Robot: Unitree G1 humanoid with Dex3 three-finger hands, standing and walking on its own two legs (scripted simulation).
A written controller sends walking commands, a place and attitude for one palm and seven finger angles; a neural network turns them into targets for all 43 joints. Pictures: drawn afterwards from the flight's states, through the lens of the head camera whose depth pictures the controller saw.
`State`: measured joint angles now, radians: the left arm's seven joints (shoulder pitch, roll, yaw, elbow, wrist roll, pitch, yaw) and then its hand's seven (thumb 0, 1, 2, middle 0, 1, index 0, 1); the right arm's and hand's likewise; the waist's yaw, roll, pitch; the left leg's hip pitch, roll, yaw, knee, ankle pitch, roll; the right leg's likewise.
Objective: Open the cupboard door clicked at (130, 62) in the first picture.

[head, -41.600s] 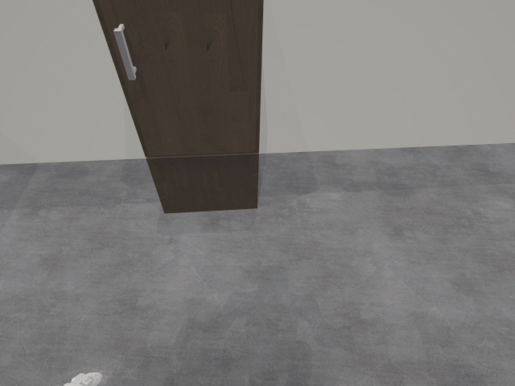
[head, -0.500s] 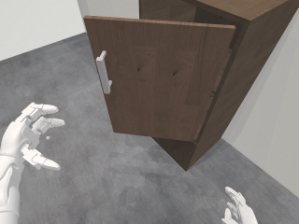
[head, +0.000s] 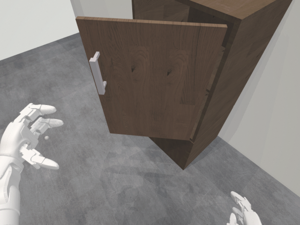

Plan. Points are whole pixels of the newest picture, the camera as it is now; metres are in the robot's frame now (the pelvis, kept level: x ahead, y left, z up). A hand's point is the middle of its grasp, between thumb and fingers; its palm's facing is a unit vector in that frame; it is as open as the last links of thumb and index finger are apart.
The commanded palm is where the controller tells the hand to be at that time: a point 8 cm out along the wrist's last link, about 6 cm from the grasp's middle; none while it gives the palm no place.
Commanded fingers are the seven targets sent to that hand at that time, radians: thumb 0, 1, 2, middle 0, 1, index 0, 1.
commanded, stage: raise the hand with hooked fingers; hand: left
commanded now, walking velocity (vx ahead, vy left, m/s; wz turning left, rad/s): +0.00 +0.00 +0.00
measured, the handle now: (99, 73) +0.56 +0.21 +0.08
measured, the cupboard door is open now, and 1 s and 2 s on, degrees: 42 42 42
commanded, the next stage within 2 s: move the hooked fingers beside the handle in 0.04 s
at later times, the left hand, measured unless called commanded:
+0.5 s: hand (58, 121) +0.34 +0.27 +0.09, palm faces -0.02 -1.00 -0.02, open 13.9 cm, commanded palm +0.32 +0.32 +0.09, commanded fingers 0.00 -0.50 0.30 -0.30 -1.20 -0.30 -1.20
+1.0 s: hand (69, 102) +0.41 +0.26 +0.09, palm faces -0.02 -1.00 -0.01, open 13.9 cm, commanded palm +0.39 +0.31 +0.09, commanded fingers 0.00 -0.50 0.30 -0.30 -1.20 -0.30 -1.20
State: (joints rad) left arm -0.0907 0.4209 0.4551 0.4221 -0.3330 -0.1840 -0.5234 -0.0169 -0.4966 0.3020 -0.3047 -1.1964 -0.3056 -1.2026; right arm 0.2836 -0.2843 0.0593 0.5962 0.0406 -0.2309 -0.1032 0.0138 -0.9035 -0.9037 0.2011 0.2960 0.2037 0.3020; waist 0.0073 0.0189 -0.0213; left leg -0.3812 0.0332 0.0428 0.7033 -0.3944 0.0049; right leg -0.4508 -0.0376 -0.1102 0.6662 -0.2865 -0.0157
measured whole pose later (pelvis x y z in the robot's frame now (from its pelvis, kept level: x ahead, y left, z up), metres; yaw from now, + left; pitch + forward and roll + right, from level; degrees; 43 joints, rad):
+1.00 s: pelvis +0.00 +0.00 -0.01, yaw -1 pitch +11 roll -1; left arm -0.58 0.54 0.46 0.93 -0.22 -0.27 -0.51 -0.02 -0.50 0.30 -0.30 -1.20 -0.31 -1.20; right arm 0.35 -0.30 0.05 0.62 0.03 -0.10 -0.08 0.01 -0.90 -0.90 0.20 0.30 0.20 0.30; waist -0.06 0.00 -0.04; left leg -0.54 0.03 0.05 0.76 -0.41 0.01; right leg -0.61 -0.04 -0.10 0.71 -0.29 -0.01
